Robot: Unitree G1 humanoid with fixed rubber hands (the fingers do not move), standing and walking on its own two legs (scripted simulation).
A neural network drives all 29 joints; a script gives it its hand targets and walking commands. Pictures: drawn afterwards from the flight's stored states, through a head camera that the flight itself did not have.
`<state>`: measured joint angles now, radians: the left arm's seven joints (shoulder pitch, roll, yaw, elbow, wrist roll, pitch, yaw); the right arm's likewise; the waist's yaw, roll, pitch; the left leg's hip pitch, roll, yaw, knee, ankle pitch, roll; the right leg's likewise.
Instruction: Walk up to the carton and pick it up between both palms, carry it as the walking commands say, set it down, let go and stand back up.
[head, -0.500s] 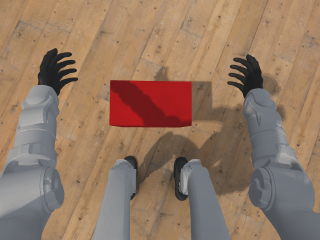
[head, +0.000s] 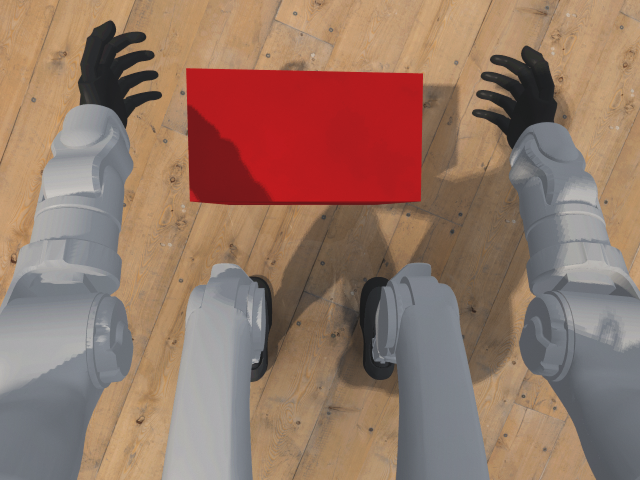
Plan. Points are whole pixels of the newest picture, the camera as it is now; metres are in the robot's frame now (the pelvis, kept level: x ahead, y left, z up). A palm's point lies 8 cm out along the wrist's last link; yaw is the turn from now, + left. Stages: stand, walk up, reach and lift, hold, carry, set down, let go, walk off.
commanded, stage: reach and lift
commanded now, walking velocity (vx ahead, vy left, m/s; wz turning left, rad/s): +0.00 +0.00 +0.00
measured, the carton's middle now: (304, 154) +0.47 +0.02 -0.33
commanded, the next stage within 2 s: none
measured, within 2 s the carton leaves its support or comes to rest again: neither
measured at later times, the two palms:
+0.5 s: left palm (165, 138) +0.48 +0.22 -0.29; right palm (472, 149) +0.47 -0.23 -0.28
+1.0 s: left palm (156, 135) +0.48 +0.22 -0.25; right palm (471, 152) +0.46 -0.22 -0.26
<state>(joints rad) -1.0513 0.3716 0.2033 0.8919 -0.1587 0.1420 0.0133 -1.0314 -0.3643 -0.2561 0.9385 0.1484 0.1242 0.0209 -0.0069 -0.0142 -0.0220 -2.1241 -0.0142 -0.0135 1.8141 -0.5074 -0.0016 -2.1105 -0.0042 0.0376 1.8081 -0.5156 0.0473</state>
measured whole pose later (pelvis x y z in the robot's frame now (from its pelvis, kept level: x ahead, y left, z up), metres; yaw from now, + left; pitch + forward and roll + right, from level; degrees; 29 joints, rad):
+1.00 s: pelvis -0.03 -0.01 -0.09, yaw +0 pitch +35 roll -1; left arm -1.26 0.43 0.10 1.12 -0.24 0.04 0.06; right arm -1.21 -0.39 -0.10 1.09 0.27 0.04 -0.08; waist 0.00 0.00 0.30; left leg -2.23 -0.02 -0.03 2.14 -0.51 -0.02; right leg -2.22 0.01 0.04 2.14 -0.52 0.04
